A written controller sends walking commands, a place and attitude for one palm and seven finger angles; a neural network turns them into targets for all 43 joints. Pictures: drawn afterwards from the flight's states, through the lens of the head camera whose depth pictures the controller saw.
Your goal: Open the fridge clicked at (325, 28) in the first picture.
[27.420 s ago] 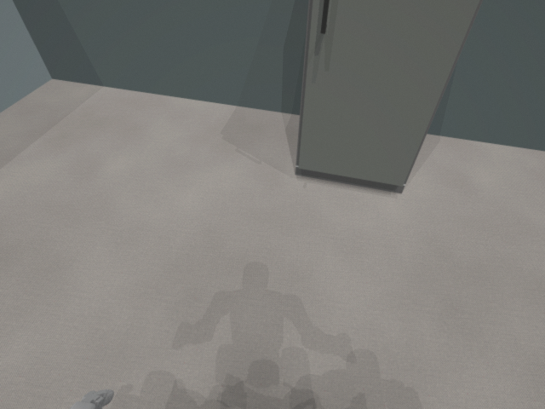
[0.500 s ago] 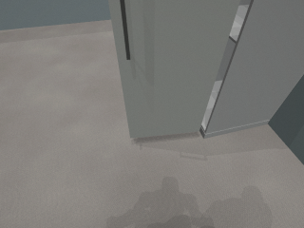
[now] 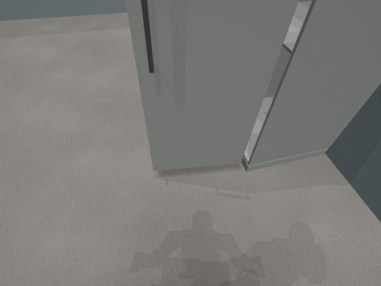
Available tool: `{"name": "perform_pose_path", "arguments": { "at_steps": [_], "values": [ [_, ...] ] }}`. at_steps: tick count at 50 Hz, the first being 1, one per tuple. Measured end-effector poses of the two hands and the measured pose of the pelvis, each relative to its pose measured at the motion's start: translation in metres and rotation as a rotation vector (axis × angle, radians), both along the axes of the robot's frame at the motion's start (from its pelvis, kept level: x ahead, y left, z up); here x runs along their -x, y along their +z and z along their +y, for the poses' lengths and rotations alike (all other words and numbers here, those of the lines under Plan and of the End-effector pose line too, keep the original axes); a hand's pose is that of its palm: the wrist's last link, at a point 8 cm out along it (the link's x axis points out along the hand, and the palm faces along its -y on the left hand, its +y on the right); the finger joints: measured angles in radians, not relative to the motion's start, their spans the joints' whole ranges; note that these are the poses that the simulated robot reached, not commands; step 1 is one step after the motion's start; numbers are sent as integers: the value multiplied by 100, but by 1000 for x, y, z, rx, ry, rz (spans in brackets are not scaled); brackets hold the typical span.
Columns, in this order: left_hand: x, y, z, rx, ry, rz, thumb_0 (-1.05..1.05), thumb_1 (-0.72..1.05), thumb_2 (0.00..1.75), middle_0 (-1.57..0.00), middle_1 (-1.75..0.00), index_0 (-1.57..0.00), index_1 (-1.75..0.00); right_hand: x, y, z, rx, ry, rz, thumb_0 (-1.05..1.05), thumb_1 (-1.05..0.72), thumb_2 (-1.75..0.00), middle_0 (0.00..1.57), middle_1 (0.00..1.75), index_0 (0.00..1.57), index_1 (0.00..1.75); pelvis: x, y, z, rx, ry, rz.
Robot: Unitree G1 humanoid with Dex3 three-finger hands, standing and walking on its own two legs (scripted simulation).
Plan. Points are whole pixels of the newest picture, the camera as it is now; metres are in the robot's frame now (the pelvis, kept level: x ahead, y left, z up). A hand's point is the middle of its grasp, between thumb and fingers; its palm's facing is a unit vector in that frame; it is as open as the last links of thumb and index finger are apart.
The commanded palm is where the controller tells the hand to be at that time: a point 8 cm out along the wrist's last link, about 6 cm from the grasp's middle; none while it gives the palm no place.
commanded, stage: look to check the result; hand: left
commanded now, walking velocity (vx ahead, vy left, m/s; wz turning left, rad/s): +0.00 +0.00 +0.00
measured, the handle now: out of the picture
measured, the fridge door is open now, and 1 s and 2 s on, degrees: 82 82 82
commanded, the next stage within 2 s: stand and wait in 0.40 s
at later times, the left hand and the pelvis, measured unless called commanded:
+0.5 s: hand out of the picture +0.09 +0.23 -0.16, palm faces -0.03 -0.94 -0.34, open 7.4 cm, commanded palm none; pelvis +0.02 -0.02 +0.00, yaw +0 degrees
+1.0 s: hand out of the picture +0.09 +0.22 -0.16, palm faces -0.04 -0.94 -0.33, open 7.4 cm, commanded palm none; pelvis +0.02 -0.03 +0.00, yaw +0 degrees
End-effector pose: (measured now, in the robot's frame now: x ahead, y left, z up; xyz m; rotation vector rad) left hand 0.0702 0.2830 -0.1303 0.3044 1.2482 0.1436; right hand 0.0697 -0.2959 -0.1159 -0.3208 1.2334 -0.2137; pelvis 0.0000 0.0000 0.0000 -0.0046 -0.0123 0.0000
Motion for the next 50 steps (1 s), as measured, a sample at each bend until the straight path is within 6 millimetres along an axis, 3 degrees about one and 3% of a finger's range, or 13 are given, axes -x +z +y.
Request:
{"name": "perform_pose_path", "arguments": {
  "at_steps": [22,36,50],
  "values": [
    [-13,10,-3,-45,27,-4,0,91,90,-20,-30,-20,-30,-31,-7,-4,-33,16,-19,1,-90,-90,21,30,20,30,-20,1,-13,-8,3,-4],
    [-17,6,-18,-25,22,-6,0,91,90,-20,-30,-20,-30,-24,-4,-17,-16,2,-1,1,-90,-90,21,30,20,30,-23,1,-22,-8,1,-10],
    [-13,6,-22,-26,24,1,0,91,90,-20,-30,-20,-30,-14,-7,-17,-25,-11,17,1,-90,-90,21,30,20,30,-22,1,-26,-6,-3,-16]
  ]
}}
